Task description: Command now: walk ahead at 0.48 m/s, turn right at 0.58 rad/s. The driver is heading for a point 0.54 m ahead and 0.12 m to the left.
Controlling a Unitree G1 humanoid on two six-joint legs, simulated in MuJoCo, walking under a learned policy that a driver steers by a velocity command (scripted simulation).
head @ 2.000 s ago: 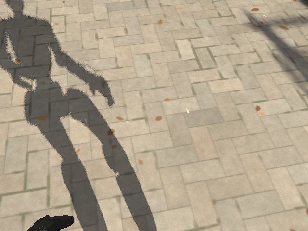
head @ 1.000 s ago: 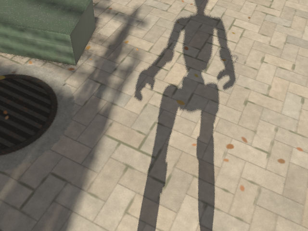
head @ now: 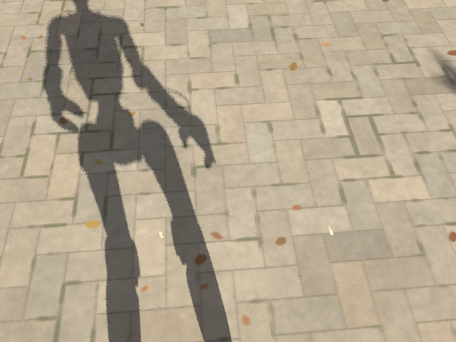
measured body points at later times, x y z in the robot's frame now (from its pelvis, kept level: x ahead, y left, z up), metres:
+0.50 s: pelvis +0.30 +0.04 +0.00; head +0.32 +0.04 +0.45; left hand +0.38 +0.32 -0.12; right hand +0.47 -0.22 -0.08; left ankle +0.39 +0.12 -0.72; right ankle +0.11 -0.06 -0.66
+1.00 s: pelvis +0.49 +0.02 +0.01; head +0.52 +0.02 +0.46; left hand +0.68 +0.26 -0.08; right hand +0.58 -0.24 -0.12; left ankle +0.41 +0.13 -0.69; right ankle +0.59 -0.08 -0.72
